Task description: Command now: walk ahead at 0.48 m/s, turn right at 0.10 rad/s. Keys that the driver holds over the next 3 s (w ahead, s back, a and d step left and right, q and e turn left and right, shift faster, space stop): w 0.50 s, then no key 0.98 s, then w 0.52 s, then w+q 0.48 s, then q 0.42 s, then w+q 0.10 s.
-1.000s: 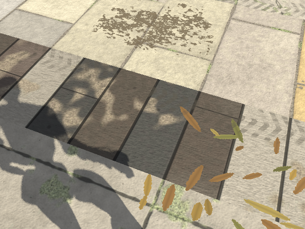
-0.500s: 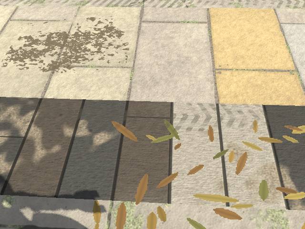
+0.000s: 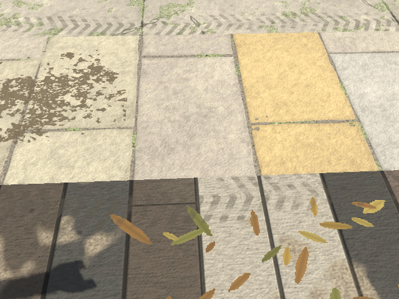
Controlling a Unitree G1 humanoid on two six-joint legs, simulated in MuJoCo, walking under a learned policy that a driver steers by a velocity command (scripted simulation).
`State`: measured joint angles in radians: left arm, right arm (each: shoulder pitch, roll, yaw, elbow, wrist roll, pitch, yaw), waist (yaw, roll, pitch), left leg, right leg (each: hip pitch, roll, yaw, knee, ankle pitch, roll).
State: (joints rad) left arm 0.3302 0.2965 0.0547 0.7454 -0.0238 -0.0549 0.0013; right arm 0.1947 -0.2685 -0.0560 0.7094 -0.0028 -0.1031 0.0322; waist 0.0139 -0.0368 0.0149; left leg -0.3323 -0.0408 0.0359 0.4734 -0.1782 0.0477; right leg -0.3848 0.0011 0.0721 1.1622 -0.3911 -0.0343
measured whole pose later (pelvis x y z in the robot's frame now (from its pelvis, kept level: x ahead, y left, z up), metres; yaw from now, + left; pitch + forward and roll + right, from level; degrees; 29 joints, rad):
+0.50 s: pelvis +0.27 -0.07 +0.00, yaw +0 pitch +2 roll +0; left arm 0.20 0.28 0.05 0.69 0.00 -0.08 -0.03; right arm 0.30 -0.31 -0.04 0.81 0.02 -0.08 0.01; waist -0.01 0.02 0.03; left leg -0.40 0.04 -0.03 1.15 -0.39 0.02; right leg -0.37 0.03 -0.04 0.51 -0.17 -0.06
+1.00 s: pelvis +0.44 -0.05 +0.00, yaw -1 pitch +1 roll +0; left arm 0.22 0.28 0.04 0.83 0.00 0.02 0.02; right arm 0.10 -0.22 -0.02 0.78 -0.02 -0.02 0.01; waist 0.01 -0.03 0.03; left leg -0.40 -0.01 0.02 0.47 -0.10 0.03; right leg -0.32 -0.01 0.03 0.81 -0.55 0.05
